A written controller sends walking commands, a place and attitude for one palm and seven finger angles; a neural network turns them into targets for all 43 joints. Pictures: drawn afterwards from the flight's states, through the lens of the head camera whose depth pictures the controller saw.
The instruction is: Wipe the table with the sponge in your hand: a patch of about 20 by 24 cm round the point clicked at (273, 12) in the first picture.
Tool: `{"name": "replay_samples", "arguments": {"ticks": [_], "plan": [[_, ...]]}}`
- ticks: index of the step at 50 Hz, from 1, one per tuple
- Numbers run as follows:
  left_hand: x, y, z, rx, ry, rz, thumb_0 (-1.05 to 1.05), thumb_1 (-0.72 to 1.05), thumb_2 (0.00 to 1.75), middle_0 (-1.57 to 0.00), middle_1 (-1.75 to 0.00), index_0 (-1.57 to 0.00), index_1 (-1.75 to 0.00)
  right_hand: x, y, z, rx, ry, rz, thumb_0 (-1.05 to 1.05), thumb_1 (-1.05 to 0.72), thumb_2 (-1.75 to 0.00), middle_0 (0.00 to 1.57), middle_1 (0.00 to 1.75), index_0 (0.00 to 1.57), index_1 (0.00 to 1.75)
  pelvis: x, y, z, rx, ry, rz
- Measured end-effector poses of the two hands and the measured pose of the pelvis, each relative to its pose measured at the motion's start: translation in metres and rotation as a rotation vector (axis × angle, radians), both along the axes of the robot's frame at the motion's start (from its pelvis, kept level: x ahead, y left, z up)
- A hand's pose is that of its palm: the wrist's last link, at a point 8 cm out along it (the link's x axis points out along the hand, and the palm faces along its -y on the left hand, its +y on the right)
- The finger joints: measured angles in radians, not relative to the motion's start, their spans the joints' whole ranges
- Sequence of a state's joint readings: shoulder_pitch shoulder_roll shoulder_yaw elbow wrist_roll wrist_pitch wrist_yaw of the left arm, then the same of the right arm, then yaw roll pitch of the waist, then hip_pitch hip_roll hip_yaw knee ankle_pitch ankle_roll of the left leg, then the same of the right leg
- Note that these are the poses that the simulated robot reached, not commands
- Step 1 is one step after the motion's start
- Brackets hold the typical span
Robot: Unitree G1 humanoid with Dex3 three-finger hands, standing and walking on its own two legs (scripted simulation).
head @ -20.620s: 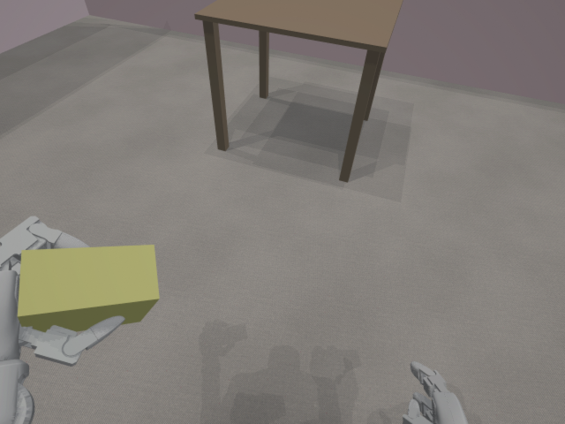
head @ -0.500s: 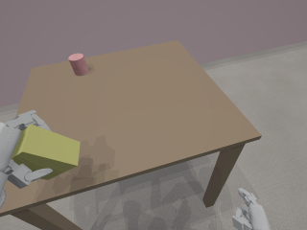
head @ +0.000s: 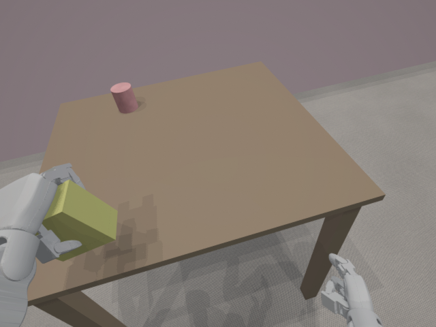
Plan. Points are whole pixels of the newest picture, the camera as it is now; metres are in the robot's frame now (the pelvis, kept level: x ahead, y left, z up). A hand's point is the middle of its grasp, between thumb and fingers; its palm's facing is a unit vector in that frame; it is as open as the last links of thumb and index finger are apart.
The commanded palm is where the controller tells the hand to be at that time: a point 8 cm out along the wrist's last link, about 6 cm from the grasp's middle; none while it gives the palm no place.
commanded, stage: turn the palm down, sponge in hand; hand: left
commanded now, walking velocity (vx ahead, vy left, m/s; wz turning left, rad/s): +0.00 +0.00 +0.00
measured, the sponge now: (74, 227) +0.22 +0.28 +0.11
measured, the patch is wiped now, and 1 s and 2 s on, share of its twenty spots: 0.00 0.00 0.00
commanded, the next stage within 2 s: move the sponge above the wiping area in 0.88 s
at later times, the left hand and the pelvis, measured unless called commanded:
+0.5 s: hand (46, 213) +0.22 +0.31 +0.15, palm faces +0.08 -0.07 -0.99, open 10.0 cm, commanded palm +0.19 +0.30 +0.22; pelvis +0.00 +0.02 +0.01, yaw +0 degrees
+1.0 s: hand (49, 217) +0.22 +0.31 +0.14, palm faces +0.08 -0.08 -0.99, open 10.0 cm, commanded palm +0.19 +0.30 +0.21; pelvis -0.01 +0.01 +0.01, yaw +0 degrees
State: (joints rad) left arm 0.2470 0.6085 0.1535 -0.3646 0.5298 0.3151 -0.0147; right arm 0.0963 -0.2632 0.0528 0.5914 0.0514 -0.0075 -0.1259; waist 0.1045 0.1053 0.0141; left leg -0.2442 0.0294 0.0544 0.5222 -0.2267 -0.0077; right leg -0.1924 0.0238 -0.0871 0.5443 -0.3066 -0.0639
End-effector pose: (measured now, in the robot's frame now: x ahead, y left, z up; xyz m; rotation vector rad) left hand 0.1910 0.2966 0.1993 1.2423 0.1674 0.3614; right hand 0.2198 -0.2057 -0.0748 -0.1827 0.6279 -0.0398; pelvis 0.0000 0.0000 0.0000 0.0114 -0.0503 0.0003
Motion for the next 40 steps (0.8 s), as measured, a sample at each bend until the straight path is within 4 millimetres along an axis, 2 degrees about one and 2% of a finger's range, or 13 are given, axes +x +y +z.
{"name": "replay_samples", "arguments": {"ticks": [6, 15, 22, 40], "plan": [[-0.001, -0.002, -0.001, 0.046, 0.027, -0.024, 0.0, -0.49, 1.03, -0.74, -1.35, -0.75, -1.34, 0.011, 0.017, 0.007, -0.001, -0.008, 0.041, 0.02, -0.9, -0.9, 0.2, 0.3, 0.2, 0.3, -0.001, 0.008, 0.003, -0.004, -0.011, 0.003], [0.003, 0.012, 0.001, 0.121, 0.054, 0.031, 0.0, -0.49, 1.03, -0.74, -1.35, -0.75, -1.34, 0.025, 0.039, 0.014, 0.008, -0.003, 0.097, 0.02, -0.9, -0.9, 0.2, 0.3, 0.2, 0.3, -0.002, 0.016, 0.007, -0.007, -0.021, 0.01], [0.006, 0.011, 0.002, 0.177, 0.095, 0.028, 0.0, -0.49, 1.03, -0.74, -1.35, -0.75, -1.34, 0.034, 0.052, 0.017, 0.027, -0.007, 0.13, 0.02, -0.9, -0.9, 0.2, 0.3, 0.2, 0.3, -0.002, 0.021, 0.009, -0.007, -0.023, 0.009], [0.005, 0.009, -0.003, 0.195, 0.115, 0.026, 0.0, -0.49, 1.03, -0.74, -1.35, -0.75, -1.34, 0.026, 0.042, 0.014, 0.02, 0.013, 0.12, 0.02, -0.9, -0.9, 0.2, 0.3, 0.2, 0.3, -0.006, 0.018, 0.009, -0.007, -0.03, 0.001]]}}
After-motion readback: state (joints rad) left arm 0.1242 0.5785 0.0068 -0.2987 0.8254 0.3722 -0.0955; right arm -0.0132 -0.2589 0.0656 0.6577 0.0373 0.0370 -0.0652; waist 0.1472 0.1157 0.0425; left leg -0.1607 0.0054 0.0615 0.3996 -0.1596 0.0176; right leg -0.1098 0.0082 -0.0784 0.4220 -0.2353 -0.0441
